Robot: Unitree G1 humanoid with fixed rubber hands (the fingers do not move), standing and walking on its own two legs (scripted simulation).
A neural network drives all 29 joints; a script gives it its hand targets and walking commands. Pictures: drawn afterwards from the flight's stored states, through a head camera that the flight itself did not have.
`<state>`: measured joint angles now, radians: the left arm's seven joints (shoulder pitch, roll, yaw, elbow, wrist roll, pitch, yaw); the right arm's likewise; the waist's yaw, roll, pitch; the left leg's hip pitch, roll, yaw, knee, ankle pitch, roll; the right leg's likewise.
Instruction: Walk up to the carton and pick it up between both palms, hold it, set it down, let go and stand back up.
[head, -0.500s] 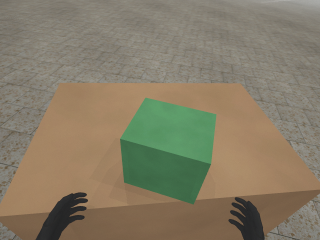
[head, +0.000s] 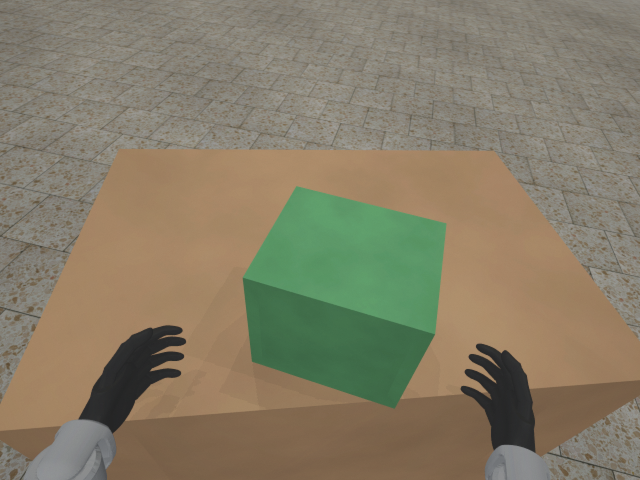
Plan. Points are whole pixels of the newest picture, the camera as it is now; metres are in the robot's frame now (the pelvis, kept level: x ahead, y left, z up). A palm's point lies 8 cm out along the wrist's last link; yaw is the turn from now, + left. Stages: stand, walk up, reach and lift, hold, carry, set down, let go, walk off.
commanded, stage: reach and lift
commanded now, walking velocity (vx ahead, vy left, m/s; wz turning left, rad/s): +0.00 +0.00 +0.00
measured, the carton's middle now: (344, 295) +0.38 -0.03 +0.02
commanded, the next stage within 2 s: none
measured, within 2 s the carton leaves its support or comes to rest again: neither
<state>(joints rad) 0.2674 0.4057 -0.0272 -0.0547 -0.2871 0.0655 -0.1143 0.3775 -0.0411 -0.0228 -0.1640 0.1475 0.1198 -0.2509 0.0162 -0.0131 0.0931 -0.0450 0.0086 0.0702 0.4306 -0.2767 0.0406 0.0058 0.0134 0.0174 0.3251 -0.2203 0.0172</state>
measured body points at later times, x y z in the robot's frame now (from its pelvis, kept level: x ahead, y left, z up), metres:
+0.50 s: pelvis +0.00 -0.01 +0.00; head +0.02 +0.01 +0.45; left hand +0.31 +0.21 +0.08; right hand +0.25 -0.22 +0.09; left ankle -0.02 +0.08 -0.74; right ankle -0.02 -0.14 -0.74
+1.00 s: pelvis -0.02 +0.00 +0.00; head +0.00 +0.02 +0.45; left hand +0.38 +0.19 +0.12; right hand +0.30 -0.23 +0.13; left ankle -0.02 +0.08 -0.74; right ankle -0.02 -0.14 -0.74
